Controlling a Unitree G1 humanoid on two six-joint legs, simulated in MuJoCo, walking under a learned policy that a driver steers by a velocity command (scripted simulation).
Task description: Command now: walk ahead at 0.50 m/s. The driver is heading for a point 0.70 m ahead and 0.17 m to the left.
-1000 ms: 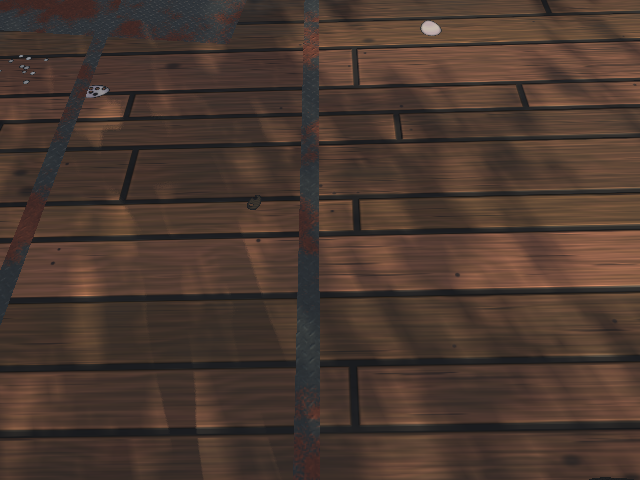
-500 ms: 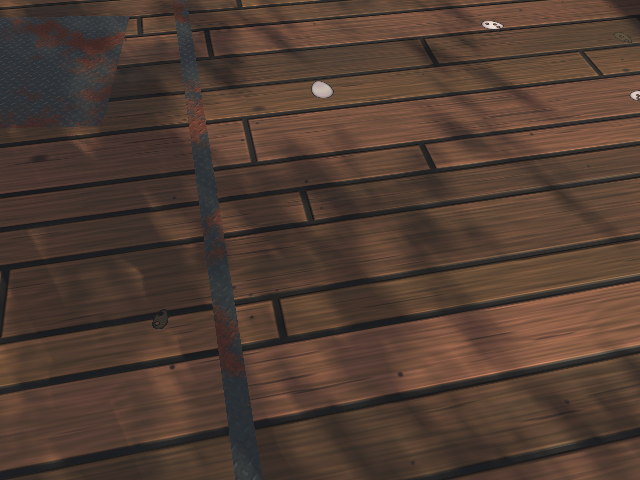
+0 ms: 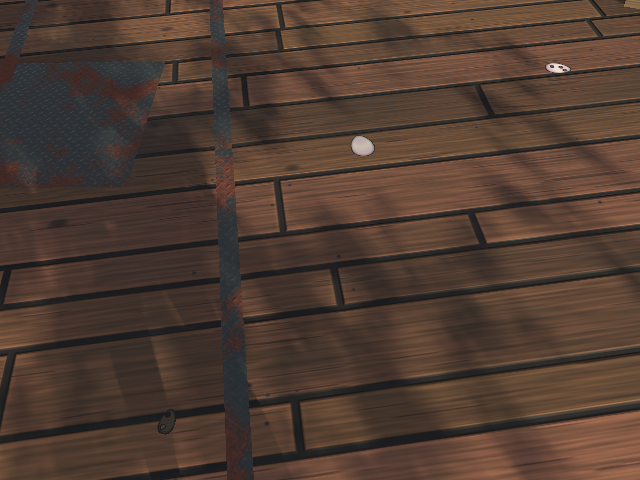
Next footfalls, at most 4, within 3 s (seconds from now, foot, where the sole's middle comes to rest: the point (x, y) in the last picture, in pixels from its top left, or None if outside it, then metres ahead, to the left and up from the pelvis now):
0.26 left None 0.33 0.16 -0.78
0.64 right None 0.33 -0.09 -0.78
1.84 right None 0.41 -0.02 -0.78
2.28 left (203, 409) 0.64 0.34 -0.78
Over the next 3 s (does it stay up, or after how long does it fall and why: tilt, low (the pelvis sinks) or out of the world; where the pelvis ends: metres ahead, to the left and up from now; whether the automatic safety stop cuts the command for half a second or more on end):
stays up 0.67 0.23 -0.01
